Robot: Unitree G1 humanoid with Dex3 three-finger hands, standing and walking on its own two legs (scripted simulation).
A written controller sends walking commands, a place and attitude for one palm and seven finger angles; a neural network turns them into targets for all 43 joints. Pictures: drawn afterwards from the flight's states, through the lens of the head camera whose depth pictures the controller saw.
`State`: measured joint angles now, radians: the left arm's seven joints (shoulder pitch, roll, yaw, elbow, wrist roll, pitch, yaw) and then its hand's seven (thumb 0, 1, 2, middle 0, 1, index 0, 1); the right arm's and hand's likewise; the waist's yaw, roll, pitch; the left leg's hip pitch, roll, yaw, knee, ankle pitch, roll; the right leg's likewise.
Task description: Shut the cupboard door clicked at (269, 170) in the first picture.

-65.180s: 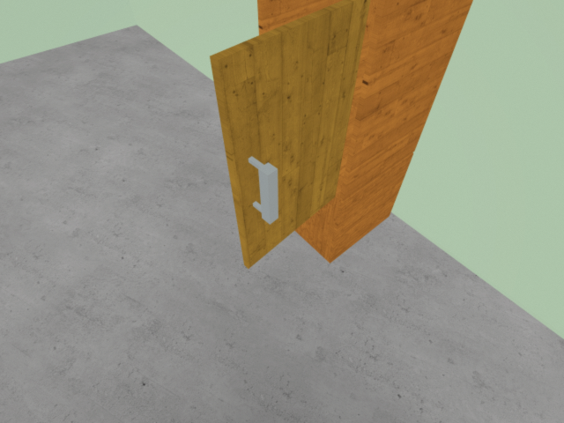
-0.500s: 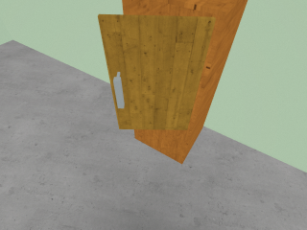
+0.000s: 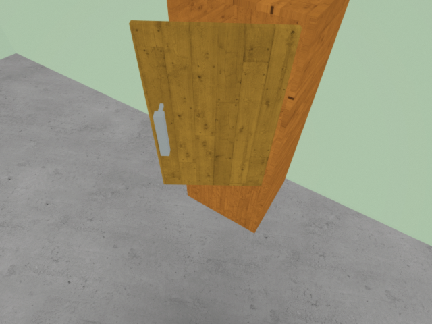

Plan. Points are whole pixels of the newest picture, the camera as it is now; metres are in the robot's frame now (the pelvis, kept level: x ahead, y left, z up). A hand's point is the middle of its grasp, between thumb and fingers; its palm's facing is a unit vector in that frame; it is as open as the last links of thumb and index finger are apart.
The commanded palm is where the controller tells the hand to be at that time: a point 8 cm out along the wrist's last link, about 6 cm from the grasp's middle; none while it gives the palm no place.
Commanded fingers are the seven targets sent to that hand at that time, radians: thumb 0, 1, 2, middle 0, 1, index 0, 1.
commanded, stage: shuffle to correct the standing spot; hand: left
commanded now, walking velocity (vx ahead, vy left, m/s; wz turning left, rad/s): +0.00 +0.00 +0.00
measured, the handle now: (163, 129) +0.62 +0.19 -0.04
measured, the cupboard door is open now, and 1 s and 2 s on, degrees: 32 32 32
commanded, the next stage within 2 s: come to a stop and stand still in 0.74 s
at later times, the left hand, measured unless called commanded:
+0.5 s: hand out of the picture +0.05 +0.17 -0.18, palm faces -0.02 -0.99 -0.16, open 7.4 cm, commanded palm none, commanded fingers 0.00 0.90 0.90 -0.20 -0.30 -0.20 -0.30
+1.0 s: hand (163, 314) +0.18 +0.13 -0.19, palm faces +0.15 -0.97 -0.16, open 7.2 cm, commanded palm none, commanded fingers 0.00 0.90 0.90 -0.20 -0.30 -0.20 -0.30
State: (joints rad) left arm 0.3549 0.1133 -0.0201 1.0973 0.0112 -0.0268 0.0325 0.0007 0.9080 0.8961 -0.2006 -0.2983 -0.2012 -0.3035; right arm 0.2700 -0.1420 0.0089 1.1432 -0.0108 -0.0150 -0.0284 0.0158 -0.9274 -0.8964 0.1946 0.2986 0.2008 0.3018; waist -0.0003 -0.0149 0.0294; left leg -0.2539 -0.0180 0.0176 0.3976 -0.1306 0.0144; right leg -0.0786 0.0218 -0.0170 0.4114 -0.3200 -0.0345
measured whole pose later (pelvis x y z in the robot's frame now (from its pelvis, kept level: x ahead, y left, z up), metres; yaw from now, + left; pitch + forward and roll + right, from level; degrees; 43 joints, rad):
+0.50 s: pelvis +0.08 +0.00 -0.01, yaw -2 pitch +0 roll +1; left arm 0.36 0.16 0.03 1.10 0.02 -0.01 0.00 0.01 0.91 0.90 -0.20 -0.30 -0.20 -0.30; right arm 0.35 -0.11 0.00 1.10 -0.03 -0.08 -0.04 0.01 -0.91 -0.90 0.19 0.30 0.20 0.30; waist -0.03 -0.04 0.04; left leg -0.19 -0.01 0.06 0.51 -0.32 0.03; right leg -0.37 -0.01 -0.04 1.08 -0.49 -0.05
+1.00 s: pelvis +0.21 -0.04 -0.01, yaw +4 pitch -1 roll -1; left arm 0.33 0.15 0.03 1.06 0.02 -0.02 0.02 0.00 0.94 0.90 -0.20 -0.30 -0.20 -0.30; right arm 0.18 -0.19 -0.03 1.02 -0.02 -0.04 -0.01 0.01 -0.92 -0.90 0.19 0.30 0.20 0.30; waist 0.03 -0.01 0.05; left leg -0.34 0.05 0.10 0.55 -0.13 0.00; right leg -0.16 -0.03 -0.12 0.53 -0.35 0.00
